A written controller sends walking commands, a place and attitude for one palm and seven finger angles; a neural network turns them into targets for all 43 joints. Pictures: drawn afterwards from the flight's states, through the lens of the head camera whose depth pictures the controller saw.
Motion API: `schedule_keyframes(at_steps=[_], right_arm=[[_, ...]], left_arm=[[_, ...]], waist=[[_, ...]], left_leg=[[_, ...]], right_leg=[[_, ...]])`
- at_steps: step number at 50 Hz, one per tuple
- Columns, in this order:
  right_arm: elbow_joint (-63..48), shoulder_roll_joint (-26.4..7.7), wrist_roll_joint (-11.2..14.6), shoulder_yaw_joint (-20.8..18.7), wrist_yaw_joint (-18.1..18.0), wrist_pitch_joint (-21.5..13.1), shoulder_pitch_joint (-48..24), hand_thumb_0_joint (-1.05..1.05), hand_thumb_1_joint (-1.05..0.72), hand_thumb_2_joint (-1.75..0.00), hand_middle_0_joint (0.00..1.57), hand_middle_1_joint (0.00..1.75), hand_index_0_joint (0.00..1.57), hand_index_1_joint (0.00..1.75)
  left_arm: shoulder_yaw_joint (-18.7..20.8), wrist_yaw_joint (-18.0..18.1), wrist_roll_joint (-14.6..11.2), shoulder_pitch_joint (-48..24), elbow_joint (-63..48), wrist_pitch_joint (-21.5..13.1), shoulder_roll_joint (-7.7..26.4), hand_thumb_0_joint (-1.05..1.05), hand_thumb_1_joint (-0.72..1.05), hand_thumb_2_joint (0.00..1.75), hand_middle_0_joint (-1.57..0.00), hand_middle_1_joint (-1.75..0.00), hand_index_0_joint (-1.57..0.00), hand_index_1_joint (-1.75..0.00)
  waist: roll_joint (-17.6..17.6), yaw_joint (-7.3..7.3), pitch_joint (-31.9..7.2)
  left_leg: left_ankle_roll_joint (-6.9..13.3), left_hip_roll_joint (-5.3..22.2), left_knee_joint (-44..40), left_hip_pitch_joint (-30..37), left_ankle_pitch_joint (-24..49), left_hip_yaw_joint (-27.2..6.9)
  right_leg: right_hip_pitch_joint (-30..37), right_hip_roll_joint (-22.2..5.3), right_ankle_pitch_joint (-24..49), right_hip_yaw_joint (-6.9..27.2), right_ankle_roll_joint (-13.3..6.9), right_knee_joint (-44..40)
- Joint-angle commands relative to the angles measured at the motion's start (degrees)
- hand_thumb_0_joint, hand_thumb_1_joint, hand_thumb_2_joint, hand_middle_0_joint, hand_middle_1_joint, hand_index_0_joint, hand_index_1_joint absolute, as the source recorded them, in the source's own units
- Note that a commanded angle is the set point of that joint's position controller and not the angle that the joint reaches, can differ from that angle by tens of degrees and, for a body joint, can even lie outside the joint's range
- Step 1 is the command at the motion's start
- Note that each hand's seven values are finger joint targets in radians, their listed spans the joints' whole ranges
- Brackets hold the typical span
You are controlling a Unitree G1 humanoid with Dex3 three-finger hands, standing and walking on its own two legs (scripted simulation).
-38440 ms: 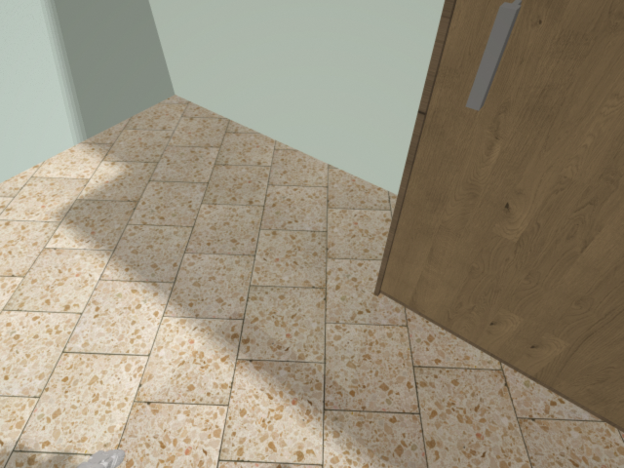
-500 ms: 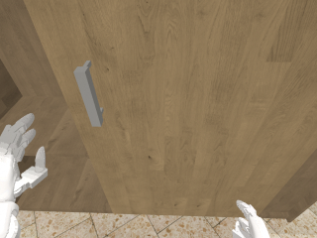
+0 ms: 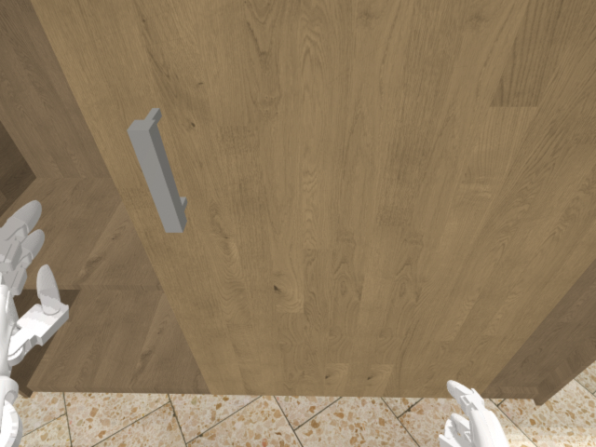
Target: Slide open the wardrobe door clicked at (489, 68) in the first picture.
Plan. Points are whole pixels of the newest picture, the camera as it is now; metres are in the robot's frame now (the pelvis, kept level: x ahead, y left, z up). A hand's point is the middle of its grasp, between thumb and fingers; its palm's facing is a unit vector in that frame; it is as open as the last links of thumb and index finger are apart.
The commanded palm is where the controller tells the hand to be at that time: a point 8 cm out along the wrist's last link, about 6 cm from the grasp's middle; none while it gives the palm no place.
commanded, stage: step back with the hand held close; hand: left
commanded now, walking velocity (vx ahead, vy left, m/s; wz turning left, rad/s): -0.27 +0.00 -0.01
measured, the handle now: (165, 172) +0.42 +0.25 +0.18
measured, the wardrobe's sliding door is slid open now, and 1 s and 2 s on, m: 0.62 0.62 0.62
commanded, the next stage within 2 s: stop stepping back and stand still in 1.06 s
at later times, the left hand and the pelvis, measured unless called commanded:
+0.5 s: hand (4, 360) +0.14 +0.30 +0.16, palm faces +0.42 -0.77 -0.48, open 7.4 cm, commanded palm +0.08 +0.33 +0.17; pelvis -0.06 +0.03 -0.01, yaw +1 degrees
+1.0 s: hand out of the picture +0.08 +0.33 +0.17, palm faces +0.43 -0.80 -0.42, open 7.4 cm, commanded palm +0.03 +0.36 +0.17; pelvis -0.11 +0.06 -0.01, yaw -2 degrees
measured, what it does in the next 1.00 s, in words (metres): walks backwards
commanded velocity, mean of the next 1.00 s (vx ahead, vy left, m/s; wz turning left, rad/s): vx -0.31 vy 0.00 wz -0.03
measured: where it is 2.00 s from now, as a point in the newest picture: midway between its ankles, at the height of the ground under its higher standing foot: outside the picture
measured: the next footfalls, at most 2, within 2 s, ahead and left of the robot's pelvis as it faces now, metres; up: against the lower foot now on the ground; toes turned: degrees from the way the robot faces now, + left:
right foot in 1.02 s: -0.19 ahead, -0.10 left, +0.00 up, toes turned -1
left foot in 1.36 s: -0.09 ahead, +0.16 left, -0.01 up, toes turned -9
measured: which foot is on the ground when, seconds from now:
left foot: down 0.00-1.00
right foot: down 0.00-0.74, up 0.76-1.00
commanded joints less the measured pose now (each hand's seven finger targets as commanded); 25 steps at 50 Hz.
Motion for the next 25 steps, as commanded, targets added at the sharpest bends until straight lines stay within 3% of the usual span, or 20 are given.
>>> schedule_keyframes(at_steps=[1,4,7,8,10,13,15,21,23,25], right_arm=[[-11.47,-6.52,0.05,-3.03,-0.54,-0.58,-7.66,0.00,-0.90,-0.90,0.20,0.30,0.20,0.30],[-12.47,-6.75,0.34,-3.39,-0.89,0.31,-7.05,0.00,-0.90,-0.90,0.20,0.30,0.20,0.30],[-13.53,-6.89,0.66,-3.76,-1.11,1.09,-6.81,0.00,-0.90,-0.90,0.20,0.30,0.20,0.30],[-13.72,-7.08,0.64,-3.84,-1.33,1.06,-6.95,0.00,-0.90,-0.90,0.20,0.30,0.20,0.30],[-14.17,-6.88,0.78,-3.85,-1.40,1.24,-6.61,0.00,-0.90,-0.90,0.20,0.30,0.20,0.30],[-14.58,-7.33,0.72,-4.05,-1.54,0.79,-6.63,0.00,-0.90,-0.90,0.20,0.30,0.20,0.30],[-14.72,-7.34,0.80,-3.99,-1.53,0.34,-6.14,0.00,-0.90,-0.90,0.20,0.30,0.20,0.30],[-14.67,-8.20,0.59,-4.31,-1.76,-1.80,-5.69,0.00,-0.90,-0.90,0.20,0.30,0.20,0.30],[-14.59,-8.31,0.58,-4.61,-1.73,-2.58,-5.55,0.00,-0.90,-0.90,0.20,0.30,0.20,0.30],[-14.14,-7.63,0.42,-4.55,-1.56,-3.09,-4.72,0.00,-0.90,-0.90,0.20,0.30,0.20,0.30]], left_arm=[[6.28,0.88,0.25,-0.55,-12.25,-5.19,10.10,0.00,0.90,0.90,-0.20,-0.30,-0.20,-0.30],[7.19,1.22,0.08,2.10,-12.97,-5.14,11.09,0.00,0.90,0.90,-0.20,-0.30,-0.20,-0.30],[8.66,1.61,-0.09,2.17,-14.88,-5.45,12.79,0.00,0.90,0.90,-0.20,-0.30,-0.20,-0.30],[10.02,1.84,-0.12,1.78,-16.30,-5.74,14.40,0.00,0.90,0.90,-0.20,-0.30,-0.20,-0.30],[9.71,2.00,-0.27,2.88,-15.91,-5.86,13.77,0.00,0.90,0.90,-0.20,-0.30,-0.20,-0.30],[10.75,2.38,-0.05,2.64,-17.57,-6.66,14.85,0.00,0.90,0.90,-0.20,-0.30,-0.20,-0.30],[9.91,2.44,0.12,3.32,-16.64,-7.02,13.51,0.00,0.90,0.90,-0.20,-0.30,-0.20,-0.30],[10.57,2.66,1.97,2.04,-15.48,-8.75,12.56,0.00,0.90,0.90,-0.20,-0.30,-0.20,-0.30],[11.59,2.66,2.50,1.75,-16.16,-9.24,13.41,0.00,0.90,0.90,-0.20,-0.30,-0.20,-0.30],[11.34,2.63,2.33,2.81,-15.86,-9.49,12.97,0.00,0.90,0.90,-0.20,-0.30,-0.20,-0.30]], waist=[[-1.07,-1.10,-4.92],[-2.22,-1.16,-7.79],[-3.32,-1.28,-8.54],[-1.80,-1.23,-9.36],[-2.11,-1.33,-8.59],[0.81,-1.44,-7.73],[0.76,-1.64,-5.95],[4.00,-1.47,-3.39],[3.92,-1.31,-4.36],[0.59,-1.46,-4.49]], left_leg=[[1.45,2.06,0.73,6.27,11.21,-3.30],[1.48,2.78,0.35,6.66,16.02,-3.60],[1.57,3.37,-0.10,5.13,15.98,-4.13],[1.59,3.36,-0.28,5.18,16.62,-4.20],[1.62,3.96,-1.21,3.05,14.51,-5.06],[1.93,4.55,-3.33,-1.12,5.74,-6.26],[2.21,5.31,-5.66,-5.82,-2.91,-7.83],[4.35,8.80,-12.82,-23.04,-26.75,-13.72],[4.71,9.05,-12.80,-25.16,-28.93,-14.46],[4.27,7.87,-9.57,-23.80,-26.10,-13.43]], right_leg=[[-11.88,-6.02,15.79,5.16,2.57,-3.59],[-11.20,-5.08,17.29,4.30,2.96,-1.33],[-10.94,-4.59,16.26,4.38,2.83,-0.04],[-10.48,-4.40,16.52,4.28,2.65,0.58],[-10.35,-3.99,13.89,4.39,2.49,1.41],[-9.38,-3.38,8.85,4.68,2.15,2.03],[-8.40,-2.84,4.74,4.89,1.95,2.94],[-0.12,-0.54,-1.98,5.20,1.81,10.50],[1.32,0.23,-1.81,5.47,1.63,11.93],[-1.35,-0.81,-2.26,7.63,1.09,9.68]])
